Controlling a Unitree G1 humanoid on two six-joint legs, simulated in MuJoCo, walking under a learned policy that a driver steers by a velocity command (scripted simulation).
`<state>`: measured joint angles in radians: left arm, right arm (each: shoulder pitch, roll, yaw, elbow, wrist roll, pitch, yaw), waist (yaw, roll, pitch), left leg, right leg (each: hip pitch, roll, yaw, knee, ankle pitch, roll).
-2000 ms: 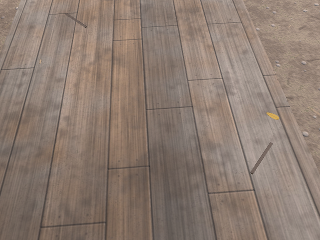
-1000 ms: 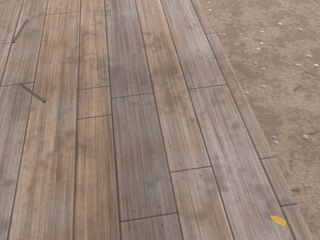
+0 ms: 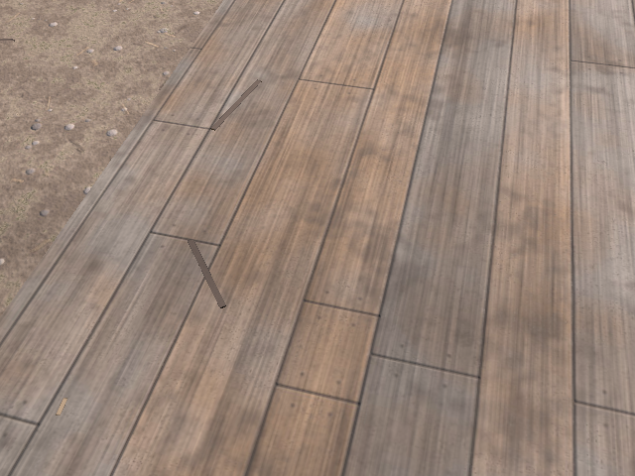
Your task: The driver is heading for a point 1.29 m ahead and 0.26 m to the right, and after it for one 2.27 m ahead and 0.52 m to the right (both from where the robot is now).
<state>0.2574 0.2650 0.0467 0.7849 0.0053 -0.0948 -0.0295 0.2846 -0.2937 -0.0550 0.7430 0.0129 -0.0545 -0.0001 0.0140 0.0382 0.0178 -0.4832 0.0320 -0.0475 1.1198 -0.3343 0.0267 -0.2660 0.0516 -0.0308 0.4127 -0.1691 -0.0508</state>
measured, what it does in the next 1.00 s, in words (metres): walks ahead, turning right: left foot, then right foot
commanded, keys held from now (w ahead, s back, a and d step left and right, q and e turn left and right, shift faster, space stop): w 0.30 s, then w+e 0.70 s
